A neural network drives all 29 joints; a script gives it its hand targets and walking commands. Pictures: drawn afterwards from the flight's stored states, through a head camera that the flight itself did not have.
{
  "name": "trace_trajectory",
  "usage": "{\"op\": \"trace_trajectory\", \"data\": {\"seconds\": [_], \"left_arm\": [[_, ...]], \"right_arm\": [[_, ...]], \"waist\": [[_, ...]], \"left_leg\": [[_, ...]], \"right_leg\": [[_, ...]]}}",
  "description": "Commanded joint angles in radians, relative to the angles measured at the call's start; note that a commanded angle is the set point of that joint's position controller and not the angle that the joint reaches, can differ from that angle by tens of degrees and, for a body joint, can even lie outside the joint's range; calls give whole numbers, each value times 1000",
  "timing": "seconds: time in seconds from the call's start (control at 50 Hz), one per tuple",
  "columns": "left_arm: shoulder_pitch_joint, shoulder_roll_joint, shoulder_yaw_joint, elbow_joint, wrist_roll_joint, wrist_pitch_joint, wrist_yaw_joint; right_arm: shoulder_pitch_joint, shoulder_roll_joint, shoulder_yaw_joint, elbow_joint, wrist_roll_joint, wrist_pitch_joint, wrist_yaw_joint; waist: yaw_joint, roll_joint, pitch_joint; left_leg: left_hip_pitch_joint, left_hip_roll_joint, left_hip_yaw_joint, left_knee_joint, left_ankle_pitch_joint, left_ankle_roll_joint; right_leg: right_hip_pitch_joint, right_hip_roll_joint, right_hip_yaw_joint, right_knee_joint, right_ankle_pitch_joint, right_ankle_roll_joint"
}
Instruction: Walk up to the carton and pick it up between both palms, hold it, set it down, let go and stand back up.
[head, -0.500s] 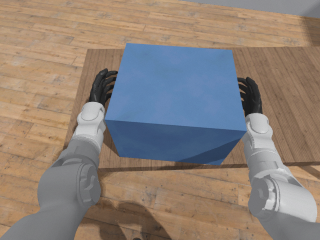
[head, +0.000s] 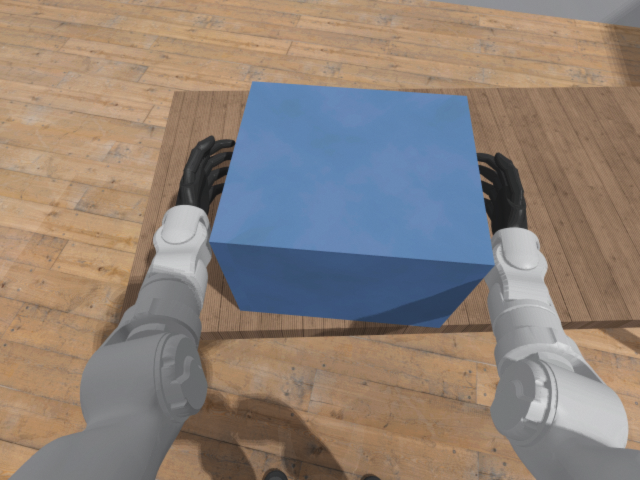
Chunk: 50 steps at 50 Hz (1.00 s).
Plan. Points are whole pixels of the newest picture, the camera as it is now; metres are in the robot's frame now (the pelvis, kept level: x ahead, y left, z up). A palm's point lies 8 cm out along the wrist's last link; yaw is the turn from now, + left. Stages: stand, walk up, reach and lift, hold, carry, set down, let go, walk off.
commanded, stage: set down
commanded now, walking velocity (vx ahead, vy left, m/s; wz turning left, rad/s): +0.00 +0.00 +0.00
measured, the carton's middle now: (348, 208) +0.46 -0.01 +0.00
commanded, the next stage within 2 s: none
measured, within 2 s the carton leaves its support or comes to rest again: neither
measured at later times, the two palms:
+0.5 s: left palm (198, 199) +0.44 +0.18 +0.05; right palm (505, 219) +0.41 -0.21 +0.05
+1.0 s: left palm (185, 213) +0.44 +0.21 +0.01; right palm (529, 222) +0.42 -0.26 +0.02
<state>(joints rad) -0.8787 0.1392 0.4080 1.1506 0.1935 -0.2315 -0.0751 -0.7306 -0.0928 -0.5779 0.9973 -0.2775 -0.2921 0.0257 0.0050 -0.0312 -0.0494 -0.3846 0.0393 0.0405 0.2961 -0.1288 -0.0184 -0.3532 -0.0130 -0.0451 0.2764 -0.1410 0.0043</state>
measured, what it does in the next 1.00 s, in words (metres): stands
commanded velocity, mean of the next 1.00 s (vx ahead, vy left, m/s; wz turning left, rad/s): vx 0.00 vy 0.00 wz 0.00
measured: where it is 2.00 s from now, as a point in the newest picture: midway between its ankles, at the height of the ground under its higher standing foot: outside the picture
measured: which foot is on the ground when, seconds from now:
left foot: down 0.00-1.00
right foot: down 0.00-1.00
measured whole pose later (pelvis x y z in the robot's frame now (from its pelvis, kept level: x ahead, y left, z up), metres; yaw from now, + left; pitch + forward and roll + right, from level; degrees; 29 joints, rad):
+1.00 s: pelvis -0.01 +0.00 -0.03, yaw -3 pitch +27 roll -2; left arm -1.01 0.34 -0.11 1.47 -0.34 -0.34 0.01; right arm -0.96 -0.39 0.18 1.41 0.52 -0.34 0.01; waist 0.01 0.01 -0.26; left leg -0.86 0.08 0.01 0.63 -0.25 -0.03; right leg -0.82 0.02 -0.04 0.56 -0.22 0.00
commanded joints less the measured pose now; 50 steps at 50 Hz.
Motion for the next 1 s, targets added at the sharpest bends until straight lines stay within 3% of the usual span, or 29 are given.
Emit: {"op": "trace_trajectory", "data": {"seconds": [0.0,0.26,0.4,0.48,0.56,0.6,0.66,0.74,0.82,0.92,0.98], "left_arm": [[-409,-431,-151,-25,65,16,-56],[-354,-399,-120,-47,89,18,-43],[-329,-277,-117,-45,59,0,-6],[-332,-86,-156,-12,-35,-23,53],[-402,121,-278,64,-233,-58,137],[-412,172,-336,122,-323,-82,143],[-444,230,-400,169,-414,-140,125],[-479,272,-444,200,-451,-165,108],[-516,296,-482,184,-493,-165,103],[-514,349,-521,203,-550,-150,84],[-557,384,-545,155,-590,-141,71]], "right_arm": [[-455,416,247,-5,-87,-6,137],[-396,383,221,3,-102,-6,129],[-369,257,221,25,-51,-8,97],[-376,65,280,73,77,-8,53],[-477,-136,456,169,348,0,-17],[-526,-190,542,189,466,-3,-40],[-577,-282,614,207,569,-39,-61],[-588,-399,687,317,685,-83,-51],[-618,-477,717,336,760,-108,-39],[-628,-507,754,293,809,-85,-12],[-666,-517,768,211,831,-62,-3]], "waist": [[-20,19,-407],[-27,15,-364],[-20,24,-361],[-9,42,-414],[7,54,-557],[9,45,-664],[0,54,-804],[-6,107,-826],[-17,109,-875],[-19,42,-912],[-19,22,-971]], "left_leg": [[275,-18,67,27,227,-9],[295,-17,60,34,233,-7],[308,-15,55,50,252,-9],[295,-11,49,82,277,-18],[201,-8,36,154,288,-25],[168,-9,31,215,352,-30],[164,-9,19,308,483,-56],[207,-6,-2,382,596,-100],[214,-6,-16,417,627,-116],[87,-27,-11,413,467,-85],[16,-37,-4,405,389,-65]], "right_leg": [[139,14,-58,5,226,18],[121,19,-61,-2,215,20],[94,18,-53,3,202,20],[60,22,-42,25,216,19],[-12,32,-16,83,241,19],[-35,37,-3,129,305,16],[-70,42,-2,205,435,20],[-174,64,-28,249,461,25],[-241,82,-41,264,457,29],[-235,71,-36,298,424,44],[-188,57,-25,322,427,54]]}}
